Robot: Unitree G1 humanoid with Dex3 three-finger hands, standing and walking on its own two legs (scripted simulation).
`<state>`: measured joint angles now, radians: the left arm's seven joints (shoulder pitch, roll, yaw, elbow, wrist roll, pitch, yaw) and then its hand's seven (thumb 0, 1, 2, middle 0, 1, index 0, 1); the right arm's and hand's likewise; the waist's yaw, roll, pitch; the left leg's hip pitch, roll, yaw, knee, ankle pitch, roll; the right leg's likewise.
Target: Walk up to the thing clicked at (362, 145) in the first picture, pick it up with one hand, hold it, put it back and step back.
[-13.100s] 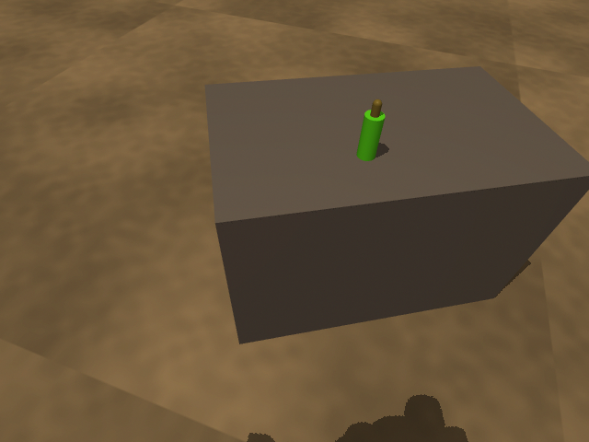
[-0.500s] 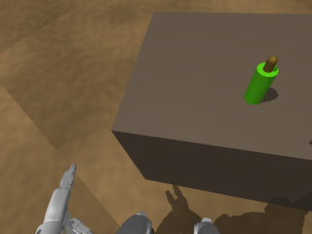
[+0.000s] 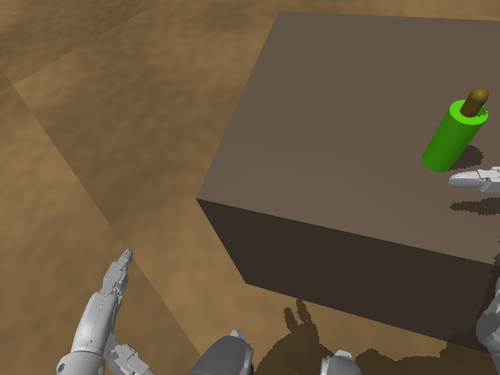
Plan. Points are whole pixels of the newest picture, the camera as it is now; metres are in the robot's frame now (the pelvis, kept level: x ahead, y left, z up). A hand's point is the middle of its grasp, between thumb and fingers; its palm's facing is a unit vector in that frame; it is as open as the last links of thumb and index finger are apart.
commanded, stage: close in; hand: right
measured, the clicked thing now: (456, 130) +0.54 -0.22 +0.04
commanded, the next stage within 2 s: rest palm in 0.04 s
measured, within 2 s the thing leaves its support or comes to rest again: neither
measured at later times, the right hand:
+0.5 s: hand (457, 138) +0.52 -0.21 +0.05, palm faces +0.20 +0.98 +0.02, open 16.4 cm
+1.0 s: hand (459, 131) +0.53 -0.22 +0.05, palm faces +0.20 +0.98 +0.01, open 12.9 cm
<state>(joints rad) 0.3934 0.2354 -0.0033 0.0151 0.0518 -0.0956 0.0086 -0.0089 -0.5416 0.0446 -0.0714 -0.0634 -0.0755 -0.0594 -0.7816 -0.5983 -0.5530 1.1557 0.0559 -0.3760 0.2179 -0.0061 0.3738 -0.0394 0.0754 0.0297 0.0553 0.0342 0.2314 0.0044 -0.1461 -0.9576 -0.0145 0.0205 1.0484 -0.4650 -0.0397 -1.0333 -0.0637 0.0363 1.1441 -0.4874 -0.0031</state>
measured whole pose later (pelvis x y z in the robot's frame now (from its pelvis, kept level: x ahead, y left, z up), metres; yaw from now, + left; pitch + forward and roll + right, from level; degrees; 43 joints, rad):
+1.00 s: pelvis +0.00 +0.01 -0.01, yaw +0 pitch +24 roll +5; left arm 0.37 0.24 0.03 -0.03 0.06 -0.01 -0.03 -0.01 -0.56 0.07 -0.06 -0.06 -0.06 -0.06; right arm -0.89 -0.60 -0.54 1.21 0.00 -0.40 0.11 0.00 0.26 -0.23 0.62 0.39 0.60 0.40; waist 0.28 -0.01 -0.15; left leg -1.03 -0.02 0.03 1.10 -0.49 -0.03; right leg -1.11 -0.07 0.05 1.19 -0.51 0.01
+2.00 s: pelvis +0.00 +0.00 -0.01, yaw +0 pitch +23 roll +4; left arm 0.40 0.25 0.03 -0.05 0.06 -0.01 -0.02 -0.01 -0.55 0.06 -0.07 -0.06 -0.07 -0.06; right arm -0.85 -0.58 -0.54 1.17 0.01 -0.39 0.12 0.01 -0.11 -0.90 0.88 0.98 0.90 1.01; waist 0.27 -0.01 -0.14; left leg -1.01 -0.02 0.02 1.08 -0.48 -0.03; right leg -1.08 -0.07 0.04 1.17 -0.50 0.00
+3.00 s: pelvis +0.01 +0.01 +0.03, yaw +0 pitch +18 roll +3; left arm 0.35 0.24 0.02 0.14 0.03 -0.03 0.00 -0.01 -0.53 0.05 -0.06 -0.06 -0.06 -0.06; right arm -0.88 -0.52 -0.46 1.15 0.03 -0.29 0.09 0.05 -0.03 -1.08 0.89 1.12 0.90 1.09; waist 0.20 -0.01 -0.12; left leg -0.80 -0.01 0.00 0.91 -0.42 -0.03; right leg -0.85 -0.05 0.01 0.97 -0.43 0.00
